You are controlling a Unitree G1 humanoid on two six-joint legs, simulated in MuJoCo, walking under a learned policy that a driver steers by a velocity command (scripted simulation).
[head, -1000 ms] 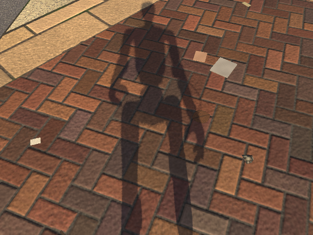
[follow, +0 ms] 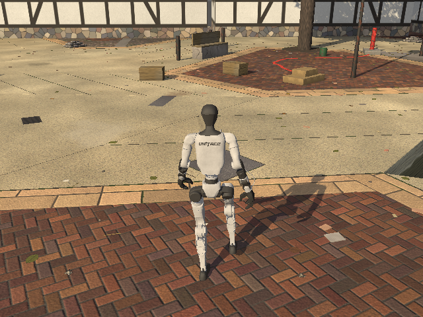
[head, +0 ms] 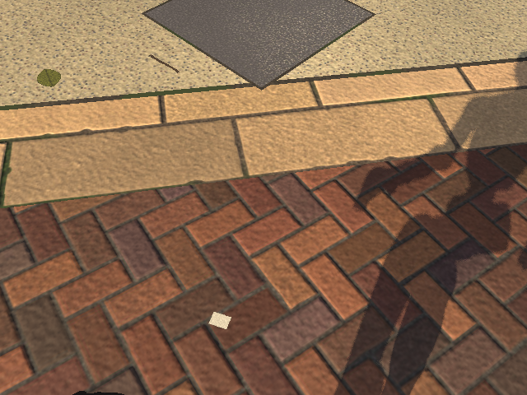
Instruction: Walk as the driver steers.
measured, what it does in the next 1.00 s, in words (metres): walks ahead, turning left: right foot, then left foot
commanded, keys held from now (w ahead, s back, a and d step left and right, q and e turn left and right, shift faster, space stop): w+q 0.36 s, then w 0.64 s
